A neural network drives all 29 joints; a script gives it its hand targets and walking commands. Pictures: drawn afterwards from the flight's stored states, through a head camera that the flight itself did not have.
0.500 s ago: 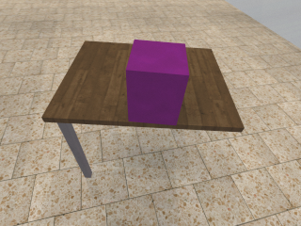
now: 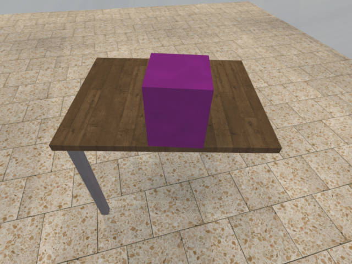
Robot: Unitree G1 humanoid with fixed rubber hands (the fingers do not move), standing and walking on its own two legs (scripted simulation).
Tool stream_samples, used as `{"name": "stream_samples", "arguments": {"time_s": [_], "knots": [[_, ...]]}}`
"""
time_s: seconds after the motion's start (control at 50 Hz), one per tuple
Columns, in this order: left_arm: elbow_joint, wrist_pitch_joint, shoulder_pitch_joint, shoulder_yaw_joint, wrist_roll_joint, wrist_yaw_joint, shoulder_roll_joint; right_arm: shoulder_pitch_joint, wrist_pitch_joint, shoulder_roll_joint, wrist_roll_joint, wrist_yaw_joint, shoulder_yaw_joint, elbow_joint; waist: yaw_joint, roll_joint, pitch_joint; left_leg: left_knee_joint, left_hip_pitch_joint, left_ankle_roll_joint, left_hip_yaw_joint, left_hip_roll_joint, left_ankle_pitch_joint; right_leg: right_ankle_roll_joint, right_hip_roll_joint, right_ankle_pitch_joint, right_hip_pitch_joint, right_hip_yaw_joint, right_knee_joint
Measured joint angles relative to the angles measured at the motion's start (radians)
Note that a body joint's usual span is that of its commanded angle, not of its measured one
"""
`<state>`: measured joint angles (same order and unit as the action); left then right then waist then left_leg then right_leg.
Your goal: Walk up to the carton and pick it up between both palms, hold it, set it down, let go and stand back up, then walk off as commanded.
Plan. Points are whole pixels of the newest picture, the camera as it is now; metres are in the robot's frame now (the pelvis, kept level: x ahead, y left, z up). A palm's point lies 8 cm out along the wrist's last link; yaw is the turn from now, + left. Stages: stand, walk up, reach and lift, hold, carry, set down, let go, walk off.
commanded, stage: walk off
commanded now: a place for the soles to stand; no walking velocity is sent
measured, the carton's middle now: (177, 101) +0.64 -0.01 +0.02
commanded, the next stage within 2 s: stand in 0.06 s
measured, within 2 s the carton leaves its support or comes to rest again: neither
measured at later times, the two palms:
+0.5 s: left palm out of the picture +0.09 +0.32 -0.09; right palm out of the picture +0.07 -0.32 -0.09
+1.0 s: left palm out of the picture +0.06 +0.32 -0.10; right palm out of the picture +0.08 -0.31 -0.09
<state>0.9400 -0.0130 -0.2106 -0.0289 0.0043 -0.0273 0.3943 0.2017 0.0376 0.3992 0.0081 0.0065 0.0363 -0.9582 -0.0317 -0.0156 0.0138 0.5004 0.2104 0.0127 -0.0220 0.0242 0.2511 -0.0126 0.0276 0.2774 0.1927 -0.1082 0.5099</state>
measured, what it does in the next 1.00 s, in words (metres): stands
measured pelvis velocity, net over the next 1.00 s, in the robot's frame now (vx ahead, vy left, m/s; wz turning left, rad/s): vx -0.01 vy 0.01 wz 0.00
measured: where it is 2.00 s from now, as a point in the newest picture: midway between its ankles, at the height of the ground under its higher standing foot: outside the picture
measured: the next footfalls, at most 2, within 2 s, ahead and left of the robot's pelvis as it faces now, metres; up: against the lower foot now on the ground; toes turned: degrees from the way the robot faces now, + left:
none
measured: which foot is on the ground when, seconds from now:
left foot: down 0.00-1.00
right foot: down 0.00-1.00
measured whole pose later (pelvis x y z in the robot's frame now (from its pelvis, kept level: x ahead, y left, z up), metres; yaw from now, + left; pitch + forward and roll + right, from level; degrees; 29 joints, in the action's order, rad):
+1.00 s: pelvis -0.01 +0.01 +0.01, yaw +0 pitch -3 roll +0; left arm 1.11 -0.01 -0.13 0.01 -0.01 0.00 0.41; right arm 0.07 0.01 0.39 0.00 0.01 0.00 -1.15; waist 0.00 -0.02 0.05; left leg 0.33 0.12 0.02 -0.02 0.03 0.15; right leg -0.03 0.01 0.17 0.10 -0.10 0.32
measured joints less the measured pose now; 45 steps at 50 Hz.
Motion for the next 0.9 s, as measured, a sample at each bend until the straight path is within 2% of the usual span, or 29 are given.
{"name": "stream_samples", "arguments": {"time_s": [0.12,0.32,0.64,0.9], "knots": [[0.013,-0.008,0.053,0.011,-0.005,0.008,-0.001,-0.024,-0.006,-0.001,0.001,-0.003,-0.008,-0.028,-0.002,-0.003,0.026,-0.017,-0.014,-0.014,-0.006,-0.016,-0.008,0.006,0.013,-0.023,-0.025,0.005,-0.043],[0.083,-0.009,0.120,0.035,-0.006,0.021,0.010,-0.094,-0.025,0.006,-0.004,0.003,-0.033,-0.117,0.010,0.007,0.050,-0.129,-0.080,-0.010,0.001,-0.014,-0.070,0.003,0.002,-0.082,-0.084,-0.001,-0.145],[0.161,0.002,0.095,0.042,-0.011,0.022,0.018,-0.131,-0.033,0.002,-0.001,0.006,-0.035,-0.181,0.030,0.004,0.044,-0.164,-0.089,-0.002,0.001,-0.006,-0.098,-0.008,-0.010,-0.109,-0.096,0.001,-0.184],[0.171,0.005,0.070,0.044,-0.013,0.025,0.012,-0.135,-0.032,-0.002,-0.002,0.002,-0.036,-0.188,0.035,-0.002,0.042,-0.171,-0.088,0.004,0.001,0.001,-0.099,-0.015,-0.019,-0.109,-0.095,0.002,-0.190]]}}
